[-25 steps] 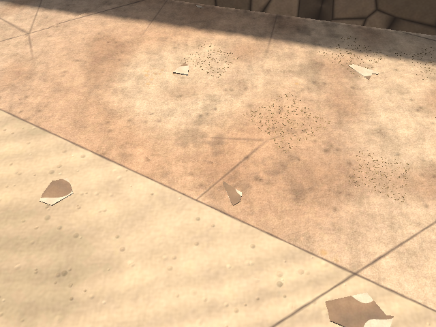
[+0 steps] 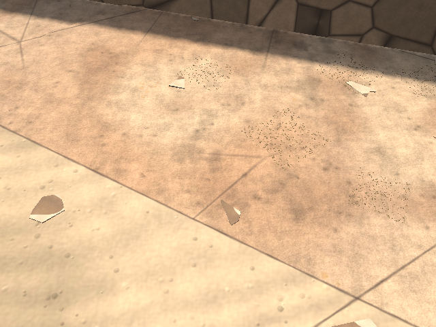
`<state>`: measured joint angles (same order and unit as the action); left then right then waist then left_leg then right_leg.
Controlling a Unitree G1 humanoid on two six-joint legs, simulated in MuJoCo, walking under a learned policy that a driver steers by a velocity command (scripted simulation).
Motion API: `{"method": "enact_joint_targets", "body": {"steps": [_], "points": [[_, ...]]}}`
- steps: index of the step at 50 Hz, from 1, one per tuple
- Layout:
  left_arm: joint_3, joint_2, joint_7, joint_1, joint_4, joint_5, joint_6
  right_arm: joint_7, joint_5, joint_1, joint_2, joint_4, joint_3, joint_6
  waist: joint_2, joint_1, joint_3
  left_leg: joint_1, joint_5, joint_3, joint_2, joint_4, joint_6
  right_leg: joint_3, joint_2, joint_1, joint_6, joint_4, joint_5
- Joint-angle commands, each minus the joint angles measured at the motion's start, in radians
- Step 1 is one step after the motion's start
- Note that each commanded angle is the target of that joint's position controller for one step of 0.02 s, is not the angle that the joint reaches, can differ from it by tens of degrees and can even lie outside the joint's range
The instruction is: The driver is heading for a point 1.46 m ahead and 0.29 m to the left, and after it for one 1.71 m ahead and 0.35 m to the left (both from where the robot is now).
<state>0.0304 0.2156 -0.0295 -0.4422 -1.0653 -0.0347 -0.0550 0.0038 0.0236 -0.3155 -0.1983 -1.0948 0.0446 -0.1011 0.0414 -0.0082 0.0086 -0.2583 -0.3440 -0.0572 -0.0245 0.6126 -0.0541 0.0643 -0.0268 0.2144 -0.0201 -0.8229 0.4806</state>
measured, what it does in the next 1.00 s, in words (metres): walks ahead: right foot, then left foot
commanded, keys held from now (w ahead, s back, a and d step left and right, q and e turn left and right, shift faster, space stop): w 0.92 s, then no key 0.08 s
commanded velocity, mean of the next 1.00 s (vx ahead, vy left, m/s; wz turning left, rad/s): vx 0.46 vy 0.00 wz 0.00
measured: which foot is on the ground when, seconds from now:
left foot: down 0.00-0.40, up 0.42-0.94, down 0.96-1.00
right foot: up 0.00-0.38, down 0.40-0.96, up 0.98-1.00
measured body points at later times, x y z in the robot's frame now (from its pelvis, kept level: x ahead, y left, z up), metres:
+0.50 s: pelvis +0.26 -0.06 +0.00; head +0.29 -0.06 +0.45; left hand +0.42 +0.19 -0.11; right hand +0.22 -0.31 -0.15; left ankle +0.07 +0.09 -0.62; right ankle +0.35 -0.14 -0.72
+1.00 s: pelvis +0.55 -0.01 +0.00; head +0.59 +0.00 +0.44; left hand +0.50 +0.25 -0.15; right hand +0.76 -0.25 -0.10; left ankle +0.67 +0.08 -0.73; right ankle +0.36 -0.14 -0.70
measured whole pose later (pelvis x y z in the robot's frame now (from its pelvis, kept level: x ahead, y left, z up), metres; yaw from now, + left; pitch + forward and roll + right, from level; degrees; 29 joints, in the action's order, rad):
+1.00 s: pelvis +0.55 -0.01 +0.00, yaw +0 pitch +2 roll -1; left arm 0.05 0.25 -0.01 -0.40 -1.03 0.00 -0.06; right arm 0.03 0.00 -0.01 -0.23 -0.83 0.05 -0.12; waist 0.00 0.05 -0.04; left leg -0.51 -0.06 -0.05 0.01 0.55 -0.07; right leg -0.01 0.01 0.03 -0.01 -0.63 0.50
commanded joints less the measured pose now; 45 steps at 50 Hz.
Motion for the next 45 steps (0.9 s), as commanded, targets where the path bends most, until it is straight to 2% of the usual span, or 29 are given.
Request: {"method": "enact_joint_targets", "body": {"steps": [1,2,3,4,5,7,10,13,16,17,18,19,20,21,22,23,24,25,26,27,28,29,31,34,38,42,45], "points": [[0.005,0.061,0.014,0.144,0.141,-0.021,-0.067,0.008,-0.015,-0.222,-0.141,-0.016,0.017,-0.029,-0.173,-0.066,-0.125,0.357,-0.097,0.711,0.407,-0.438,-0.222,0.05,-0.004,0.637,-0.052,-0.484,-0.035],[0.008,0.062,0.021,0.148,0.134,-0.014,-0.074,0.011,-0.015,-0.165,-0.115,0.008,0.007,-0.03,-0.12,-0.045,-0.123,0.333,-0.038,0.569,0.352,-0.44,-0.186,0.038,-0.044,0.635,-0.069,-0.47,-0.127],[0.021,0.083,0.024,0.166,0.137,-0.004,-0.079,0.015,-0.015,-0.14,-0.101,0.019,-0.001,-0.024,-0.097,-0.032,-0.134,0.32,0.063,0.46,0.314,-0.45,-0.157,0.02,-0.072,0.632,-0.074,-0.412,-0.198],[0.034,0.107,0.029,0.188,0.142,0.004,-0.077,0.014,-0.018,-0.149,-0.072,0.018,-0.012,-0.015,-0.108,-0.03,-0.127,0.31,0.171,0.361,0.267,-0.459,-0.128,-0.004,-0.089,0.597,-0.07,-0.36,-0.241],[0.037,0.098,0.036,0.192,0.143,0.004,-0.071,0.008,-0.021,-0.176,-0.061,0.013,-0.017,-0.006,-0.127,-0.03,-0.114,0.311,0.249,0.299,0.242,-0.464,-0.116,-0.026,-0.092,0.574,-0.061,-0.32,-0.264],[0.029,0.053,0.046,0.233,0.158,0.007,-0.056,-0.007,-0.022,-0.212,-0.082,0.012,-0.017,0.006,-0.115,-0.03,-0.113,0.298,0.345,0.233,0.23,-0.475,-0.123,-0.061,-0.092,0.573,-0.031,-0.233,-0.297],[0.008,0.017,0.05,0.404,0.228,0.011,-0.052,-0.027,-0.027,-0.191,-0.133,0.04,-0.011,0.016,-0.105,-0.049,-0.151,0.202,0.344,0.174,0.219,-0.514,-0.13,-0.092,-0.07,0.52,0.004,0.022,-0.398],[0.004,0.043,0.06,0.496,0.264,0.005,-0.051,-0.032,-0.015,-0.222,-0.166,0.043,0.001,0.014,-0.135,-0.062,-0.163,0.167,0.322,0.144,0.231,-0.54,-0.131,-0.119,-0.035,0.416,0.004,0.172,-0.472],[0.011,0.077,0.072,0.531,0.29,0.002,-0.055,-0.032,-0.003,-0.224,-0.168,0.039,0.011,0.017,-0.13,-0.036,-0.17,0.265,0.413,0.128,0.274,-0.501,-0.111,-0.097,-0.028,0.396,-0.037,0.254,-0.474],[0.019,0.097,0.075,0.505,0.289,0.003,-0.058,-0.031,-0.005,-0.212,-0.176,0.044,0.015,0.021,-0.136,-0.01,-0.143,0.301,0.537,0.115,0.281,-0.451,-0.098,-0.102,-0.013,0.349,-0.055,0.27,-0.456],[0.033,0.123,0.075,0.448,0.278,0.004,-0.06,-0.03,-0.011,-0.199,-0.189,0.049,0.02,0.026,-0.154,0.028,-0.088,0.326,0.727,0.099,0.281,-0.366,-0.085,-0.121,0.016,0.257,-0.073,0.264,-0.434],[0.054,0.157,0.071,0.316,0.24,0.002,-0.058,-0.029,-0.019,-0.183,-0.189,0.056,0.021,0.035,-0.164,0.098,-0.002,0.313,0.891,0.068,0.254,-0.202,-0.066,-0.142,0.052,0.09,-0.097,0.253,-0.413],[0.078,0.2,0.065,0.142,0.187,-0.001,-0.053,-0.027,-0.025,-0.169,-0.177,0.07,0.014,0.041,-0.157,0.178,0.102,0.202,0.882,0.039,0.208,0.021,-0.034,-0.121,0.041,-0.155,-0.128,0.247,-0.403],[0.099,0.285,0.054,-0.012,0.155,0.018,-0.046,-0.021,-0.037,-0.212,-0.111,0.097,-0.007,0.037,0.02,0.185,0.245,-0.085,0.516,0.002,0.109,0.387,0.005,0.207,-0.191,-0.472,-0.215,0.282,-0.25],[0.092,0.302,0.067,-0.034,0.145,0.032,-0.049,-0.011,-0.018,-0.311,0.021,0.093,-0.041,0.009,0.259,0.116,0.387,-0.327,-0.205,0.125,-0.053,0.674,0.033,0.712,-0.379,-0.635,-0.342,0.5,-0.044],[0.067,0.21,0.069,0.046,0.151,0.023,-0.055,-0.007,0.011,-0.21,-0.091,0.112,-0.014,-0.018,0.166,0.119,0.256,-0.43,-0.186,0.201,0.007,0.781,0.008,0.698,-0.335,-0.536,-0.283,0.569,-0.01],[0.054,0.165,0.068,0.144,0.168,0.017,-0.06,-0.007,0.029,-0.109,-0.143,0.144,-0.001,-0.033,0.099,0.094,0.113,-0.468,-0.093,0.167,0.06,0.773,-0.011,0.518,-0.309,-0.377,-0.24,0.571,-0.112],[0.046,0.146,0.071,0.229,0.185,0.024,-0.065,-0.017,0.021,-0.06,-0.148,0.153,0.004,-0.038,-0.005,0.059,0.067,-0.41,0.007,0.152,0.114,0.72,-0.015,0.389,-0.276,-0.223,-0.218,0.59,-0.254],[0.04,0.12,0.076,0.268,0.188,0.035,-0.069,-0.023,0.007,-0.052,-0.143,0.152,0.014,-0.029,-0.018,0.025,0.032,-0.353,0.055,0.145,0.147,0.668,-0.014,0.285,-0.235,-0.111,-0.204,0.611,-0.354],[0.032,0.096,0.079,0.277,0.178,0.043,-0.071,-0.024,0.003,-0.082,-0.123,0.147,0.017,-0.014,0.009,-0.008,0.031,-0.295,0.082,0.152,0.171,0.633,-0.016,0.222,-0.207,-0.052,-0.2,0.639,-0.376],[0.031,0.088,0.079,0.264,0.165,0.042,-0.073,-0.024,0.003,-0.097,-0.102,0.144,0.017,-0.001,0.022,-0.019,0.022,-0.274,0.086,0.145,0.178,0.601,-0.013,0.187,-0.193,-0.021,-0.209,0.664,-0.389],[0.031,0.093,0.075,0.245,0.152,0.038,-0.074,-0.025,0.001,-0.093,-0.094,0.148,0.018,0.01,0.023,-0.026,0.003,-0.277,0.088,0.134,0.183,0.57,-0.008,0.153,-0.184,0.007,-0.218,0.685,-0.409],[0.036,0.127,0.061,0.211,0.135,0.038,-0.076,-0.027,-0.007,-0.015,-0.107,0.18,0.025,0.02,0.011,-0.023,-0.041,-0.349,0.153,0.123,0.194,0.488,0.013,0.115,-0.182,0.019,-0.229,0.721,-0.425],[0.04,0.151,0.038,0.15,0.119,0.037,-0.066,-0.024,-0.018,0.123,-0.112,0.227,0.029,0.016,-0.008,0.01,-0.071,-0.456,0.312,0.114,0.194,0.299,0.04,0.083,-0.177,-0.037,-0.22,0.737,-0.455],[0.041,0.168,0.025,0.078,0.102,0.025,-0.056,-0.007,-0.012,0.276,-0.089,0.267,0.017,0.004,-0.001,0.059,-0.087,-0.406,0.474,0.061,0.142,0.049,0.044,0.008,-0.146,-0.075,-0.184,0.74,-0.47],[0.045,0.172,0.021,-0.001,0.067,0.017,-0.039,0.017,-0.003,0.386,-0.092,0.31,0.009,-0.003,-0.002,0.092,-0.114,-0.439,0.436,0.058,0.118,-0.058,0.03,0.007,-0.194,-0.219,-0.181,0.689,-0.492],[0.055,0.188,0.016,0.002,0.06,0.016,-0.022,0.034,0.0,0.388,-0.119,0.332,0.014,-0.013,0.017,0.063,-0.095,-0.406,0.327,0.054,0.099,-0.106,-0.007,0.015,-0.238,-0.317,-0.16,0.61,-0.619]]}}
Keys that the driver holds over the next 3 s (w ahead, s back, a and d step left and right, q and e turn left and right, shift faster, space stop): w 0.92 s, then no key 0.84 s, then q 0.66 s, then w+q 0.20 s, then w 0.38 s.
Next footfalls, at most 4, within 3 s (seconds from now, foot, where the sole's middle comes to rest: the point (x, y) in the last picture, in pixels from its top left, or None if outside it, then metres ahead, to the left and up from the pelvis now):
0.40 right None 0.39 -0.14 -0.76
0.96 left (192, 271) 0.71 0.09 -0.76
1.38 right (261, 258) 0.76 -0.15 -0.76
2.38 left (185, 283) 0.67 0.11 -0.76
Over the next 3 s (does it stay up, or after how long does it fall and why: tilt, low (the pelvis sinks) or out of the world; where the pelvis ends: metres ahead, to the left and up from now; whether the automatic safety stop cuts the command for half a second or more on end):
stays up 0.82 0.04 0.01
